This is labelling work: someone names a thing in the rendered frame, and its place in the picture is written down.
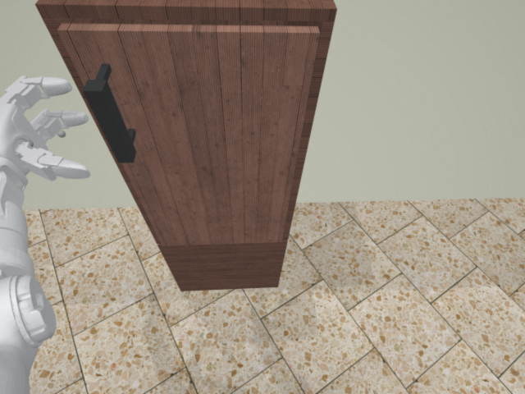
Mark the handle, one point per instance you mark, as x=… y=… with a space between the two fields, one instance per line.
x=103 y=105

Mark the robot left hand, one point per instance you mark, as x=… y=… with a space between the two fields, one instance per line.
x=15 y=129

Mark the cupboard door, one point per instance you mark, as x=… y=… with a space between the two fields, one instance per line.
x=218 y=112

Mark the robot left forearm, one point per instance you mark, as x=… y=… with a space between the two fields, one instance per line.
x=14 y=258

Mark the robot left upper arm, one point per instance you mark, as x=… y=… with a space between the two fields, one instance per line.
x=26 y=320

